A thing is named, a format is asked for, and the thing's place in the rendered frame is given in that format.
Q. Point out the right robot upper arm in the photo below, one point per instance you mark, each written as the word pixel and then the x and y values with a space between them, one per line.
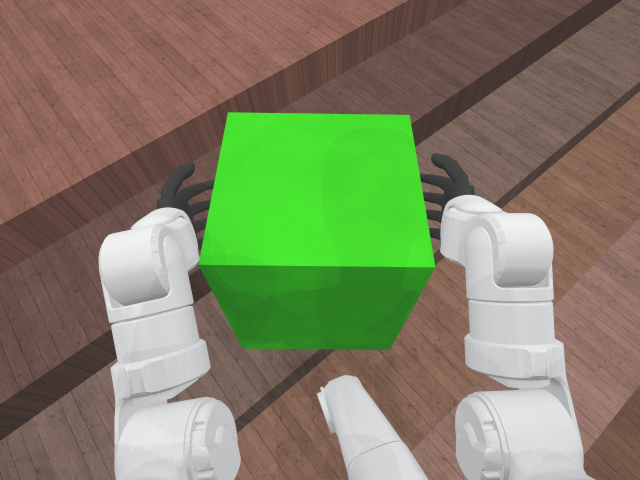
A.
pixel 517 435

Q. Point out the robot right hand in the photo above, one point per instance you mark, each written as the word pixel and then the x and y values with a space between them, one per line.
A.
pixel 458 186

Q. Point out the robot left hand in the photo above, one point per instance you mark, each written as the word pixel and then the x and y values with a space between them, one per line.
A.
pixel 171 199

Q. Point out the left robot upper arm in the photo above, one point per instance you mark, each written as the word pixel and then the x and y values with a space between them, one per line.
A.
pixel 193 439

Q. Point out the right robot thigh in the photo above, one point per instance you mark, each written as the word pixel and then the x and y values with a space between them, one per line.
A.
pixel 371 448

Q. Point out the right robot forearm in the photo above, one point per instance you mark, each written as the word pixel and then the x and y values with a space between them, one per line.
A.
pixel 509 281

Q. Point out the left robot forearm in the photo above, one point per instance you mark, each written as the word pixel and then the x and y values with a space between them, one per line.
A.
pixel 147 292

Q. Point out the carton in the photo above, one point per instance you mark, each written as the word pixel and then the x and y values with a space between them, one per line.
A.
pixel 317 234

